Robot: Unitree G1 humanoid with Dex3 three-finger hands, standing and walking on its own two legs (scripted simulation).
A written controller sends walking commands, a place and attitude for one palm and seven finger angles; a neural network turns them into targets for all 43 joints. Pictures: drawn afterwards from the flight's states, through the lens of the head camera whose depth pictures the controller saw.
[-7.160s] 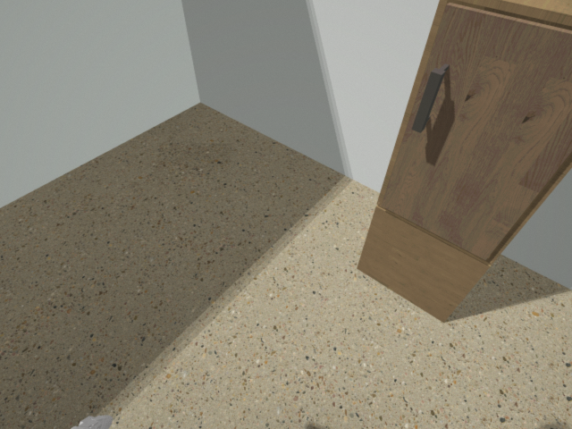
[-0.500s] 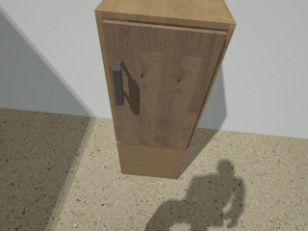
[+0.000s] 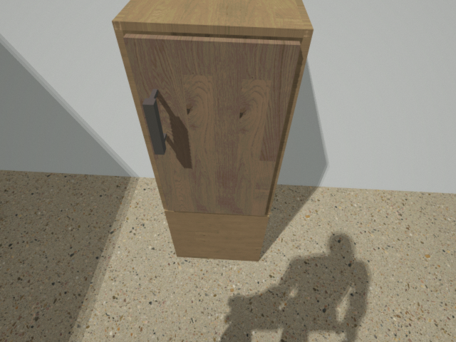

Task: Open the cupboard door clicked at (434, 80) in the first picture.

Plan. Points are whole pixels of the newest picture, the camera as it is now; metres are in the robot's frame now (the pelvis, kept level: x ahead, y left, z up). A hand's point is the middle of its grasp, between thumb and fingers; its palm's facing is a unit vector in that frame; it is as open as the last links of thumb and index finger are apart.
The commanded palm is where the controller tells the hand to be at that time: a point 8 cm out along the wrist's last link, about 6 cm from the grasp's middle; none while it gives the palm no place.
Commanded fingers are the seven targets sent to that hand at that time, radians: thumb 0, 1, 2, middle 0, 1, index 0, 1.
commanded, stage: come to a stop and stand still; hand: left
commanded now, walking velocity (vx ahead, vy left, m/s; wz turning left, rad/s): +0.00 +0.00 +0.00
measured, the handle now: (157, 122) +0.56 +0.19 +0.07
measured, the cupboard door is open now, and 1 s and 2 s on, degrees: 0 0 0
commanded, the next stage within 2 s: look again from close up in 0.20 s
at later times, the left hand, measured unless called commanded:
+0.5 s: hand out of the picture -0.03 +0.20 -0.17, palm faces +0.05 -0.98 -0.20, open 7.4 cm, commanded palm none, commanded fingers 0.00 0.90 0.90 -0.20 -0.30 -0.20 -0.30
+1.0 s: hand out of the picture +0.13 +0.22 -0.09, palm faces +0.24 -0.95 -0.20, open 7.3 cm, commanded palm +0.11 +0.25 -0.05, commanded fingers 0.00 0.74 0.83 -0.21 -0.41 -0.21 -0.41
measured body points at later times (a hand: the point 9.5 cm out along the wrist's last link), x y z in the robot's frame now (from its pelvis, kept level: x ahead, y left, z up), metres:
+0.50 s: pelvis -0.01 +0.03 +0.00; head -0.01 +0.02 +0.45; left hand -0.03 +0.25 -0.15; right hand +0.00 -0.18 -0.16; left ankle +0.01 +0.12 -0.73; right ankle +0.03 -0.10 -0.73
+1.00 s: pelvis +0.02 +0.02 +0.00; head +0.02 +0.01 +0.45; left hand +0.11 +0.26 -0.07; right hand +0.07 -0.22 -0.13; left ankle +0.01 +0.12 -0.73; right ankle +0.03 -0.10 -0.73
